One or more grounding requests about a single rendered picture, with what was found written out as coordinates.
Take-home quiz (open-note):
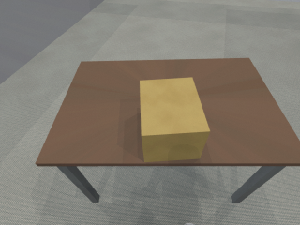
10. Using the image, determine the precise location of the carton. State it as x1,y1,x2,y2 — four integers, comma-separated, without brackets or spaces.
140,77,210,162

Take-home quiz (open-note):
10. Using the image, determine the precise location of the table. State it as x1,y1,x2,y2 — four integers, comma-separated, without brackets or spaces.
35,58,300,203

